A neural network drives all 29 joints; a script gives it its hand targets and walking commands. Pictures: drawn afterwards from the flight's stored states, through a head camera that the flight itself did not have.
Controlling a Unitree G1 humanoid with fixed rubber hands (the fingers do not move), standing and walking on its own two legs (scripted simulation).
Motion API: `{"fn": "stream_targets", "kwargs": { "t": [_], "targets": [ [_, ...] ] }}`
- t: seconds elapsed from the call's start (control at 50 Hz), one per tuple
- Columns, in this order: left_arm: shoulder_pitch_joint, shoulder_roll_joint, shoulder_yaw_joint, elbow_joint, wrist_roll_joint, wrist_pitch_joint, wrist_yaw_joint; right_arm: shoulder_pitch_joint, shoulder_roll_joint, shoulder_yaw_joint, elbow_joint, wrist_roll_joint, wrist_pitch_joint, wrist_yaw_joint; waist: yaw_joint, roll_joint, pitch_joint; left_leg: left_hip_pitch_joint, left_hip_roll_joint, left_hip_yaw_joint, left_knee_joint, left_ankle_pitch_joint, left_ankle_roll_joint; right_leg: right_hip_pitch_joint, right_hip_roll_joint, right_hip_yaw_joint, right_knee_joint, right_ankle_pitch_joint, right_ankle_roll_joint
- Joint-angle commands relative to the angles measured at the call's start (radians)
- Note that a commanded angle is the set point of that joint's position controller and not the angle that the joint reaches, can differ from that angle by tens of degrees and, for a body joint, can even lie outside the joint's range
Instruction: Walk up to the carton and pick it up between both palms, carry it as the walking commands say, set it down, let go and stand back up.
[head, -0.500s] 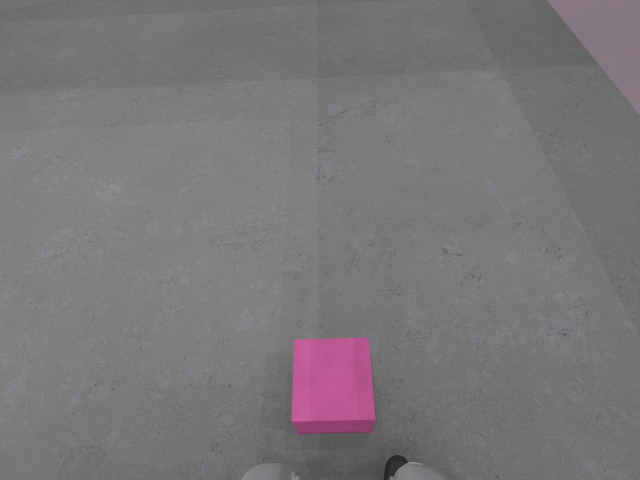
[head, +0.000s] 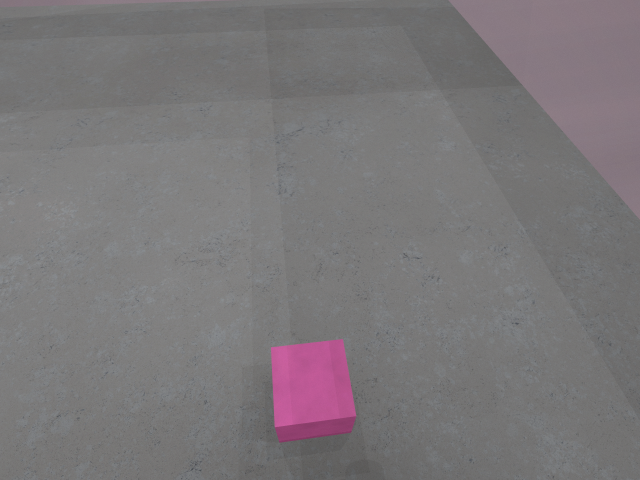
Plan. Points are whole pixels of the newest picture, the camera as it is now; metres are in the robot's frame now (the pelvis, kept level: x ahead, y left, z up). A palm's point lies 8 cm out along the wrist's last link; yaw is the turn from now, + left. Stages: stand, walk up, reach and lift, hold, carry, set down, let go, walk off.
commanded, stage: walk up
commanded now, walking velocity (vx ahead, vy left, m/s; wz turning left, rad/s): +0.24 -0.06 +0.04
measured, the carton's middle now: (311, 390) +0.45 +0.01 -0.69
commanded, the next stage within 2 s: stand in 1.42 s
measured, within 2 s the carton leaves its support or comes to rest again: neither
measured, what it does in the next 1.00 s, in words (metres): steps on the spot: right foot, then left foot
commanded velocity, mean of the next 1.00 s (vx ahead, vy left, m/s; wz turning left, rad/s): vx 0.05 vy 0.00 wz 0.01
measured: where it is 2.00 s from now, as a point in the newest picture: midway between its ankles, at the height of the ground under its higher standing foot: outside the picture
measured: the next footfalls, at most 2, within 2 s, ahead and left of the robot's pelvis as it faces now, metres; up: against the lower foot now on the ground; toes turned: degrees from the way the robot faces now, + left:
right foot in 0.06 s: +0.04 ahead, -0.16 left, +0.00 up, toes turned -2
left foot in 0.38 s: +0.17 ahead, +0.08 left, +0.00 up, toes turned -9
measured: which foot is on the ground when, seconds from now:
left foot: down 0.00-0.08, up 0.10-0.36, down 0.38-1.00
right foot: up 0.00-0.04, down 0.06-1.00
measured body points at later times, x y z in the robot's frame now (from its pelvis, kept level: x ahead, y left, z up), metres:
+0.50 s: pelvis +0.07 -0.02 -0.01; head +0.09 -0.01 +0.44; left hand +0.02 +0.18 -0.17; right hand +0.15 -0.24 -0.16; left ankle +0.14 +0.09 -0.75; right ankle +0.00 -0.16 -0.75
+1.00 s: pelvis +0.08 -0.03 +0.00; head +0.09 -0.03 +0.45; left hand +0.06 +0.19 -0.16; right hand +0.07 -0.25 -0.17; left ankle +0.14 +0.09 -0.75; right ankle +0.00 -0.16 -0.75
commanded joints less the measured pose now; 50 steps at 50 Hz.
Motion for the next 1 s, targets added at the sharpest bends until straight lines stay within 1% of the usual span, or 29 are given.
{"fn": "stream_targets", "kwargs": {
  "t": [0.0, 0.02, 0.04, 0.06, 0.08, 0.1, 0.12, 0.16, 0.18, 0.2, 0.22, 0.24, 0.26, 0.28, 0.32, 0.34, 0.36, 0.38, 0.4, 0.42, 0.44, 0.48, 0.5, 0.56, 0.6, 0.62, 0.7, 0.8, 0.98],
  "targets": [
    [0.123, 0.012, -0.007, -0.026, -0.003, -0.071, 0.001, 0.002, -0.135, -0.026, -0.01, 0.004, -0.004, 0.032, 0.089, 0.178, -0.017, -0.115, 0.076, -0.104, -0.088, -0.186, 0.118, 0.276, 0.03, -0.119, -0.313, 0.194, -0.016],
    [0.218, 0.068, 0.013, 0.011, 0.004, -0.086, 0.009, 0.0, -0.103, -0.013, -0.023, 0.01, -0.013, 0.039, 0.133, 0.096, -0.064, -0.234, 0.002, -0.04, 0.026, -0.225, 0.071, 0.464, -0.038, -0.083, -0.298, 0.233, -0.026],
    [0.322, 0.156, 0.045, 0.041, 0.016, -0.091, 0.016, -0.02, -0.066, 0.005, -0.055, 0.017, -0.02, 0.04, 0.188, -0.144, -0.084, -0.393, -0.063, 0.03, 0.256, -0.287, 0.036, 0.557, -0.228, 0.157, -0.391, 0.052, -0.071],
    [0.351, 0.213, 0.057, 0.047, 0.022, -0.084, 0.027, -0.093, -0.072, 0.008, -0.101, 0.023, -0.015, 0.041, 0.198, -0.301, -0.013, -0.515, -0.053, 0.027, 0.444, -0.446, 0.023, 0.494, -0.417, 0.387, -0.507, -0.047, -0.156],
    [0.311, 0.217, 0.05, 0.036, 0.032, -0.085, 0.032, -0.134, -0.102, -0.01, -0.106, 0.017, 0.0, 0.044, 0.162, -0.179, 0.072, -0.525, -0.023, -0.068, 0.518, -0.38, 0.027, 0.371, -0.446, 0.426, -0.561, -0.122, -0.174],
    [0.221, 0.187, 0.042, 0.022, 0.033, -0.085, 0.03, -0.129, -0.1, -0.012, -0.106, 0.024, 0.001, 0.056, 0.115, -0.142, 0.134, -0.469, 0.012, -0.094, 0.535, -0.328, 0.034, 0.262, -0.415, 0.377, -0.592, -0.242, -0.179],
    [0.17, 0.154, 0.036, 0.015, 0.028, -0.085, 0.028, -0.105, -0.088, -0.011, -0.082, 0.034, 0.005, 0.064, 0.082, -0.121, 0.191, -0.419, 0.016, -0.093, 0.52, -0.27, 0.026, 0.176, -0.366, 0.332, -0.6, -0.262, -0.172],
    [0.115, 0.069, 0.008, -0.006, 0.011, -0.095, 0.031, -0.06, -0.038, 0.005, -0.032, 0.021, 0.001, 0.076, 0.061, -0.133, 0.209, -0.323, -0.018, -0.06, 0.448, -0.109, 0.018, 0.125, -0.265, 0.155, -0.594, 0.005, -0.151],
    [0.072, 0.038, 0.0, -0.029, 0.002, -0.099, 0.03, -0.005, -0.029, 0.01, -0.013, 0.015, 0.007, 0.071, 0.042, -0.12, 0.18, -0.236, -0.036, -0.048, 0.382, -0.029, 0.015, 0.13, -0.217, 0.062, -0.533, 0.249, -0.13],
    [0.048, 0.036, -0.001, -0.02, -0.01, -0.101, 0.036, 0.027, -0.023, 0.019, 0.018, 0.016, 0.013, 0.052, 0.029, -0.116, 0.168, -0.196, -0.051, -0.043, 0.343, -0.026, -0.018, 0.166, -0.205, -0.002, -0.402, 0.786, -0.128],
    [0.09, 0.036, 0.004, 0.003, -0.006, -0.106, 0.036, 0.034, -0.013, 0.016, 0.015, 0.022, 0.016, 0.047, 0.035, -0.136, 0.101, -0.165, -0.074, -0.024, 0.328, -0.031, -0.021, 0.201, -0.21, -0.022, -0.376, 0.962, -0.128],
    [0.112, 0.042, 0.003, 0.025, -0.001, -0.107, 0.034, 0.025, -0.022, 0.018, 0.005, 0.031, 0.019, 0.045, 0.043, -0.151, 0.056, -0.122, -0.074, -0.031, 0.298, -0.025, -0.016, 0.203, -0.21, -0.031, -0.372, 0.939, -0.129],
    [0.109, 0.043, 0.002, 0.031, 0.002, -0.103, 0.033, 0.016, -0.03, 0.019, -0.003, 0.032, 0.024, 0.043, 0.045, -0.168, 0.032, -0.087, -0.076, -0.035, 0.262, -0.005, -0.008, 0.2, -0.201, -0.039, -0.37, 0.85, -0.132],
    [0.103, 0.038, 0.001, 0.036, 0.002, -0.098, 0.034, 0.011, -0.033, 0.016, -0.007, 0.031, 0.026, 0.039, 0.036, -0.16, 0.023, -0.041, -0.077, -0.037, 0.191, 0.05, -0.004, 0.187, -0.182, -0.045, -0.355, 0.751, -0.13],
    [0.097, 0.043, 0.003, 0.045, -0.006, -0.086, 0.035, -0.002, -0.056, 0.004, -0.012, 0.035, 0.024, 0.026, 0.015, -0.13, 0.024, 0.052, -0.08, -0.022, 0.027, 0.19, 0.011, 0.161, -0.133, -0.053, -0.307, 0.568, -0.103],
    [0.126, 0.019, -0.006, 0.054, -0.01, -0.082, 0.035, 0.012, -0.084, -0.009, -0.01, 0.036, 0.018, 0.018, 0.02, -0.055, 0.012, 0.121, -0.028, -0.056, 0.004, 0.297, 0.026, 0.124, -0.114, -0.035, -0.283, 0.438, -0.084],
    [0.171, -0.018, -0.019, 0.06, -0.009, -0.079, 0.034, 0.017, -0.126, -0.026, -0.018, 0.033, 0.01, 0.014, 0.039, 0.068, 0.0, 0.184, 0.067, -0.152, 0.013, 0.469, 0.049, 0.06, -0.085, -0.022, -0.272, 0.236, -0.056],
    [0.219, -0.042, -0.025, 0.065, -0.012, -0.072, 0.035, 0.004, -0.145, -0.031, -0.029, 0.032, 0.007, 0.014, 0.066, 0.135, -0.002, 0.183, 0.153, -0.244, -0.026, 0.468, 0.08, 0.054, -0.065, -0.017, -0.271, 0.09, -0.04],
    [0.244, -0.05, -0.025, 0.072, -0.012, -0.066, 0.035, -0.001, -0.144, -0.031, -0.025, 0.034, 0.006, 0.013, 0.078, 0.146, 0.014, 0.15, 0.191, -0.29, -0.07, 0.414, 0.092, 0.056, -0.056, 0.0, -0.247, 0.052, -0.025],
    [0.26, -0.034, -0.022, 0.095, -0.012, -0.057, 0.039, -0.074, -0.107, -0.022, -0.03, 0.042, 0.015, 0.012, 0.057, 0.118, 0.054, 0.109, 0.129, -0.204, -0.084, 0.241, 0.101, 0.112, -0.062, 0.006, -0.311, 0.127, -0.035],
    [0.208, -0.022, -0.018, 0.084, -0.009, -0.06, 0.039, -0.089, -0.092, -0.015, -0.038, 0.039, 0.016, 0.013, 0.051, 0.109, 0.062, 0.068, 0.082, -0.205, -0.091, 0.203, 0.087, 0.145, -0.066, 0.002, -0.323, 0.17, -0.029],
    [0.183, -0.006, -0.007, 0.076, -0.006, -0.064, 0.038, -0.066, -0.077, -0.006, -0.025, 0.037, 0.017, 0.012, 0.045, 0.093, 0.035, 0.053, 0.041, -0.182, -0.097, 0.168, 0.068, 0.182, -0.078, 0.002, -0.33, 0.197, -0.027],
    [0.202, -0.007, -0.008, 0.089, -0.006, -0.063, 0.037, -0.075, -0.072, -0.005, -0.027, 0.037, 0.015, 0.01, 0.045, 0.084, 0.036, 0.071, 0.036, -0.169, -0.087, 0.16, 0.066, 0.173, -0.078, 0.008, -0.338, 0.215, -0.025],
    [0.216, 0.0, -0.01, 0.097, -0.01, -0.065, 0.044, -0.061, -0.067, -0.004, -0.021, 0.035, 0.009, 0.012, 0.042, 0.044, -0.002, 0.133, 0.032, -0.138, -0.046, 0.287, 0.063, 0.184, -0.092, 0.01, -0.358, 0.241, -0.032],
    [0.196, 0.002, -0.008, 0.092, -0.01, -0.066, 0.046, -0.057, -0.064, -0.003, -0.021, 0.035, 0.007, 0.012, 0.043, 0.025, -0.007, 0.125, 0.027, -0.13, -0.038, 0.32, 0.057, 0.195, -0.099, 0.01, -0.366, 0.251, -0.033],
    [0.195, 0.001, -0.008, 0.093, -0.009, -0.065, 0.047, -0.064, -0.062, -0.004, -0.019, 0.034, 0.007, 0.013, 0.045, 0.006, 0.009, 0.116, 0.025, -0.129, -0.037, 0.314, 0.056, 0.192, -0.1, 0.01, -0.371, 0.251, -0.034],
    [0.185, -0.003, -0.008, 0.085, -0.004, -0.061, 0.049, -0.07, -0.051, -0.002, -0.012, 0.031, 0.012, 0.015, 0.045, -0.019, 0.058, 0.088, 0.015, -0.112, -0.045, 0.269, 0.046, 0.183, -0.108, 0.011, -0.385, 0.256, -0.034],
    [0.181, 0.011, -0.004, 0.079, -0.002, -0.06, 0.046, -0.062, -0.056, 0.003, -0.002, 0.031, 0.012, 0.017, 0.046, -0.017, 0.078, 0.063, 0.007, -0.105, -0.061, 0.207, 0.036, 0.193, -0.109, 0.012, -0.387, 0.247, -0.038],
    [0.174, 0.011, -0.003, 0.075, 0.0, -0.067, 0.045, -0.021, -0.053, 0.005, 0.026, 0.028, 0.011, 0.014, 0.042, -0.01, 0.077, 0.077, 0.008, -0.089, -0.053, 0.23, 0.036, 0.183, -0.106, 0.009, -0.388, 0.248, -0.045]
  ]
}}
